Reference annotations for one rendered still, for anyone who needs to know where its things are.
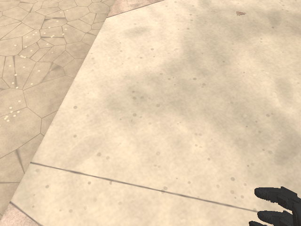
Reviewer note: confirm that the robot right hand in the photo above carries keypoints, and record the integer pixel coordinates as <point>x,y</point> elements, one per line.
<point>285,198</point>

